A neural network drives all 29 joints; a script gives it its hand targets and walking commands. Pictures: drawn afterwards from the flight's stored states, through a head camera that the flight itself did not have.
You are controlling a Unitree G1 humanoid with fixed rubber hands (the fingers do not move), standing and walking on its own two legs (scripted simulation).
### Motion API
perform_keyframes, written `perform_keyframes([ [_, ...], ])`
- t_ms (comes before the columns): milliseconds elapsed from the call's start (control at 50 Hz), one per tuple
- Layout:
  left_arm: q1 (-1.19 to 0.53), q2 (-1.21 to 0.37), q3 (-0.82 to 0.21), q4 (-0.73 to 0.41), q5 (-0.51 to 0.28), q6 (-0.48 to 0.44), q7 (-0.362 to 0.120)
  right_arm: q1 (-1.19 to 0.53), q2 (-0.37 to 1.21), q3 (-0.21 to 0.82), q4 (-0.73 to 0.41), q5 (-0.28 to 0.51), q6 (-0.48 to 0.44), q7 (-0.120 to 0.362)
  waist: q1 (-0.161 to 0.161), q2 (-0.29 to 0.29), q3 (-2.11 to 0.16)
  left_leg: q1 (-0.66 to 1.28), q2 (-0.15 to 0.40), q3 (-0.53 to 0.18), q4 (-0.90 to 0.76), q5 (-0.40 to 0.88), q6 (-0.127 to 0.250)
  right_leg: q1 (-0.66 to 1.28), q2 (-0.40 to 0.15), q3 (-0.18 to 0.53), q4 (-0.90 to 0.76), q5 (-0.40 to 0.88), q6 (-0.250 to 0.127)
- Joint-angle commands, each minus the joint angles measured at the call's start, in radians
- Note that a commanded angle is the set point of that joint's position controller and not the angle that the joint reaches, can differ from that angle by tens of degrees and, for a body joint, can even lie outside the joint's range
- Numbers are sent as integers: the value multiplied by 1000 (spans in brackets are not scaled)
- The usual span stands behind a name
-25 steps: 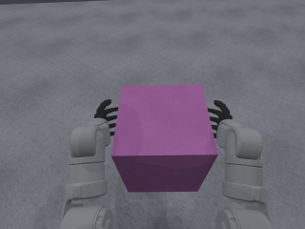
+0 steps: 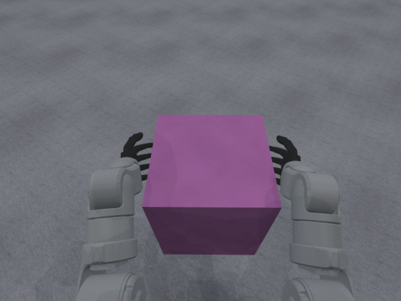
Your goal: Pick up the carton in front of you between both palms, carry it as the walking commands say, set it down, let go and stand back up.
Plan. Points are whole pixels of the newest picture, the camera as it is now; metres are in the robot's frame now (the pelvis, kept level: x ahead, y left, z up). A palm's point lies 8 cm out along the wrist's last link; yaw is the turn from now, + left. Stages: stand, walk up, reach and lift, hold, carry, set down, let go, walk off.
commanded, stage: carry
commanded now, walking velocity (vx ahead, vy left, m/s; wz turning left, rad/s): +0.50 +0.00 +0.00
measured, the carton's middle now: (209, 189) +0.34 -0.01 +0.03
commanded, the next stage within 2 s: none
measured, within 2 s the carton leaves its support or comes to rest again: neither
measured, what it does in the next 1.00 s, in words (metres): walks ahead: right foot, then left foot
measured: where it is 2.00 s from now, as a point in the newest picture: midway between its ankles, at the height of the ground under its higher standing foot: (196, 143)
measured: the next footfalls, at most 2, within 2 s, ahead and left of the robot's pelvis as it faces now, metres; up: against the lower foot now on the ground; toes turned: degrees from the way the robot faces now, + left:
right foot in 0.28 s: +0.31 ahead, -0.12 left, +0.00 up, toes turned -6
left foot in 0.78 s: +0.62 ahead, +0.10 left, +0.00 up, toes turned +12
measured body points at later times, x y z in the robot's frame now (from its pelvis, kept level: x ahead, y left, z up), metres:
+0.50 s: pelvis +0.26 -0.05 +0.02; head +0.31 -0.07 +0.47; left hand +0.56 +0.13 +0.09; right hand +0.59 -0.18 +0.08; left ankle +0.26 +0.10 -0.66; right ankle +0.27 -0.12 -0.73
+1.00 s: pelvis +0.58 +0.02 +0.02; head +0.57 +0.03 +0.47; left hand +0.84 +0.16 +0.09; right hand +0.83 -0.14 +0.10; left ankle +0.58 +0.09 -0.73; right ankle +0.58 -0.12 -0.66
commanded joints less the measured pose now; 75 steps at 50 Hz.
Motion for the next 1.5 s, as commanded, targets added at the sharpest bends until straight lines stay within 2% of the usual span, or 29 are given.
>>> perform_keyframes([
  [0,-635,-914,-640,-108,-258,-37,-81,-735,885,677,-209,362,-28,114,-37,87,-265,448,284,-391,-226,269,160,-335,-43,24,-9,115,20],
  [160,-550,-839,-659,-197,-194,-34,-69,-628,862,713,-205,378,-23,130,-22,152,-236,421,223,-169,-245,628,83,-67,14,-72,-497,377,17],
  [220,-517,-834,-678,-187,-212,-31,-83,-579,839,706,-191,346,-18,129,25,153,-295,364,189,-48,-67,869,7,270,81,-153,-670,428,-6],
  [240,-489,-835,-681,-176,-214,-30,-88,-546,830,702,-187,336,-14,128,45,119,-363,295,160,5,85,829,-23,481,88,-172,-707,431,-5],
  [260,-445,-839,-680,-171,-214,-28,-93,-541,816,698,-194,328,-11,126,84,55,-426,118,151,3,276,579,-51,711,-43,-16,-701,355,-28],
  [280,-446,-809,-672,-173,-210,-28,-95,-519,844,707,-197,324,-3,127,65,-185,-516,-179,47,-9,527,85,-91,945,-371,495,-714,392,-161],
  [300,-427,-839,-675,-177,-227,-27,-98,-503,837,692,-213,321,1,127,77,-242,-497,-370,-18,-83,655,-139,-83,989,-387,665,-802,343,-225],
  [360,-449,-965,-754,-279,-291,-34,-141,-467,927,717,-255,304,-7,138,61,-63,-366,-392,104,-106,596,-24,-56,788,-321,413,-833,471,-145],
  [420,-415,-1025,-825,-371,-323,-47,-179,-380,985,764,-320,277,-26,151,59,-101,-367,-304,109,-75,433,32,-79,707,-276,251,-881,533,-114],
  [520,-191,-995,-854,-466,-350,-25,-209,-152,979,814,-438,264,-16,149,56,-129,-295,-345,94,-2,167,166,-107,756,-227,122,-930,616,-109],
  [680,57,-896,-804,-520,-292,67,-217,1,899,844,-554,312,86,182,66,-171,-113,-262,58,102,-108,320,-76,754,-198,-14,-905,770,-59],
  [740,30,-853,-805,-539,-289,90,-208,-13,854,825,-553,327,111,192,42,-138,-152,63,-5,195,-174,256,-47,626,-166,-108,-661,873,-17],
  [760,16,-836,-806,-545,-291,98,-203,1,840,812,-541,324,118,193,25,-89,-213,283,41,135,-154,182,-38,479,-138,-134,-492,740,8],
  [780,-12,-830,-815,-570,-301,108,-200,4,820,797,-532,321,120,195,8,122,-300,503,293,-287,-224,6,63,213,-64,-129,-193,493,51],
  [800,-22,-839,-828,-576,-310,116,-203,17,838,794,-501,321,118,194,8,326,-310,624,436,-637,-367,35,171,-54,59,-62,18,40,61],
  [840,-42,-898,-851,-561,-324,106,-211,5,898,806,-518,339,113,203,15,156,-272,513,418,-482,-339,232,165,-124,-47,64,173,14,14],
  [860,-39,-928,-856,-547,-324,99,-216,-10,926,812,-520,342,107,209,24,56,-251,421,397,-387,-351,222,123,-94,-94,76,114,81,8],
  [880,-36,-957,-857,-533,-321,90,-219,-32,946,822,-526,347,99,212,30,30,-231,336,371,-307,-390,168,84,-48,-123,80,25,144,10],
  [960,15,-996,-866,-504,-293,57,-214,-12,953,841,-532,359,76,229,32,111,-187,256,313,-137,-482,67,60,-9,-108,-4,-207,256,47],
  [1060,43,-954,-869,-552,-286,51,-195,23,896,837,-574,354,70,227,28,107,-121,336,269,-32,-483,270,54,-61,-89,-68,-456,413,70],
  [1180,46,-857,-862,-590,-300,87,-183,63,801,800,-574,317,102,202,23,142,-35,418,261,38,-420,470,30,-12,-58,-126,-607,460,27],
  [1240,66,-840,-844,-574,-302,100,-183,56,786,796,-580,313,119,195,43,151,-102,388,233,125,-175,760,-18,263,28,-214,-669,381,7],
  [1260,74,-839,-834,-563,-298,101,-184,58,779,798,-582,314,123,194,56,100,-173,295,196,159,17,732,-47,471,35,-213,-680,333,9],
  [1280,85,-836,-824,-559,-291,103,-185,45,774,803,-590,317,126,195,75,-17,-263,102,157,147,266,519,-78,681,-155,62,-743,155,-32],
  [1300,70,-843,-818,-534,-292,96,-190,29,791,817,-603,327,131,196,71,-314,-325,-211,17,88,568,103,-121,880,-385,526,-865,109,-170],
  [1320,85,-885,-827,-528,-304,91,-198,13,817,833,-595,338,126,204,66,-287,-291,-329,15,-37,719,-116,-94,863,-399,566,-920,316,-192],
  [1380,36,-1001,-859,-550,-318,54,-221,7,950,863,-565,345,87,222,56,-40,-273,-315,146,-105,645,27,-43,699,-325,261,-865,527,-105],
  [1420,26,-1026,-873,-557,-328,33,-232,18,989,873,-557,332,62,224,55,-98,-268,-259,146,-68,530,93,-54,633,-291,161,-919,421,-69],
  [1480,52,-1007,-883,-570,-336,19,-245,56,990,874,-558,308,38,213,53,-137,-217,-286,143,-21,358,144,-80,611,-267,84,-987,339,-82],
])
